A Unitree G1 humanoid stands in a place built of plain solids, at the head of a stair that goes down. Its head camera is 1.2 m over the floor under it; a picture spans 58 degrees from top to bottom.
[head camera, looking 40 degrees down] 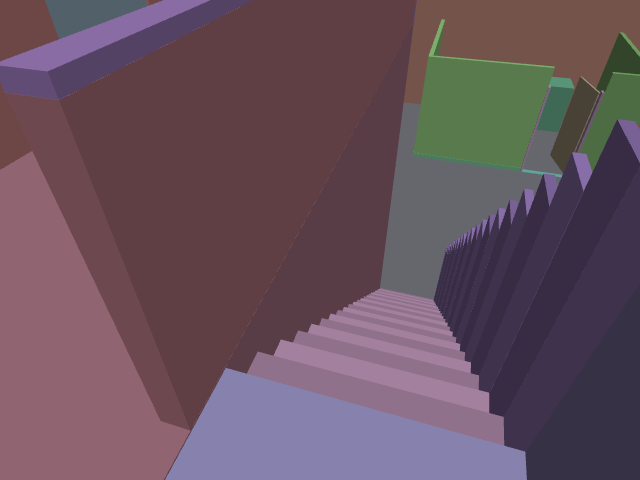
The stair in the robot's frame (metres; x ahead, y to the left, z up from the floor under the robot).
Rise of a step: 0.20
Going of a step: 0.22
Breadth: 0.90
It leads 17 degrees to the right of straight ahead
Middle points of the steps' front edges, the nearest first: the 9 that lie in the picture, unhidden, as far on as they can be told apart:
0.67 -0.13 0.00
0.87 -0.19 -0.20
1.08 -0.25 -0.40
1.28 -0.32 -0.60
1.49 -0.38 -0.79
1.70 -0.44 -0.99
1.90 -0.51 -1.19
2.11 -0.57 -1.39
2.32 -0.63 -1.59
